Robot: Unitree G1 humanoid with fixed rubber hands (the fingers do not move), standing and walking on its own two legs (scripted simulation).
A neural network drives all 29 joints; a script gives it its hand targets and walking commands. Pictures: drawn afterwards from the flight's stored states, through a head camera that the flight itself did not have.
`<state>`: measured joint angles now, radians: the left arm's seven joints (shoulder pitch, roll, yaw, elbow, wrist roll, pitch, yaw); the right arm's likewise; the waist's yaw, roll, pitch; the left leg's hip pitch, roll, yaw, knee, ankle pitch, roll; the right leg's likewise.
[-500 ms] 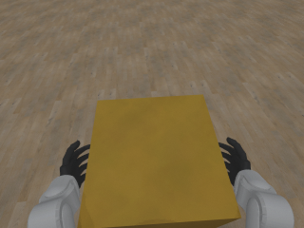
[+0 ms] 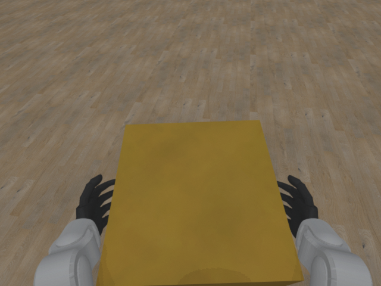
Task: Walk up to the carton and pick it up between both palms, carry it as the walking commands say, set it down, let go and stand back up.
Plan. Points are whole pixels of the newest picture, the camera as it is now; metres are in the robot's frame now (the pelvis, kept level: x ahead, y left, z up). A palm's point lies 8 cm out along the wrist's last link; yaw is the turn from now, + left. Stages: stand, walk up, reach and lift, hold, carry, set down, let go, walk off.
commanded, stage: carry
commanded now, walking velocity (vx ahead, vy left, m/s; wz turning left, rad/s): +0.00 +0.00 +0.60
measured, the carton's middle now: (195, 209) +0.28 +0.00 +0.02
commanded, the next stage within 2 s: none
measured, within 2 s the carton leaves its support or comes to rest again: neither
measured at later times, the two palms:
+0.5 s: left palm out of the picture +0.11 +0.31 +0.08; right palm (217, 217) +0.23 -0.04 +0.09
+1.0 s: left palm out of the picture +0.01 +0.34 +0.10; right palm (162, 214) +0.24 +0.06 +0.09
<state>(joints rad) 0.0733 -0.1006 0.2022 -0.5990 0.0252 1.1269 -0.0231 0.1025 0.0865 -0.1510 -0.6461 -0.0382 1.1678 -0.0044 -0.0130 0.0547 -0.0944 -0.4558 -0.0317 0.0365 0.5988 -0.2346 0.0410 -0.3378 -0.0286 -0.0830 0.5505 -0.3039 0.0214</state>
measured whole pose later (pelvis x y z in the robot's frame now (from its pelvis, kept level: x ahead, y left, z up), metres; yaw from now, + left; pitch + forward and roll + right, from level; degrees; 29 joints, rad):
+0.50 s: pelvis -0.04 +0.06 +0.01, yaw +19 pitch +5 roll -1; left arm 0.06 -0.10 0.21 -0.58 0.02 1.14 -0.01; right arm 0.10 0.12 -0.19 -0.62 -0.04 1.16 0.01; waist 0.00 -0.01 -0.05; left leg -0.40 -0.03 0.08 0.51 -0.20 0.09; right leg -0.55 -0.09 -0.05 1.11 -0.46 0.09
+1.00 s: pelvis -0.06 +0.06 +0.00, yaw +38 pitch +4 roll +2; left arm 0.05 -0.13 0.22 -0.60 0.05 1.14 0.00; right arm 0.01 0.04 -0.16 -0.58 -0.02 1.19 0.00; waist -0.01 -0.01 -0.05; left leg -0.48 0.02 0.13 0.78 -0.37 -0.03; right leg -0.28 -0.21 -0.25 0.59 -0.35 0.05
